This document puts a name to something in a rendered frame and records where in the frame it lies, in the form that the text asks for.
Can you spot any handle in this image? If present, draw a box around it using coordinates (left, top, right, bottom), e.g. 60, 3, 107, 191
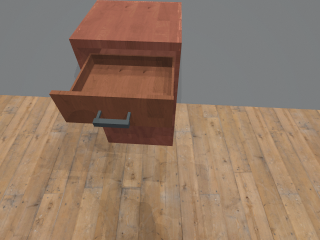
92, 110, 131, 129

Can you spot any drawer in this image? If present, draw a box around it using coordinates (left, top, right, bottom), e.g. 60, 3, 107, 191
49, 53, 175, 128

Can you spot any cabinet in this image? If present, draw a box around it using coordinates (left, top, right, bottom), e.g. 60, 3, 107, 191
69, 0, 182, 146

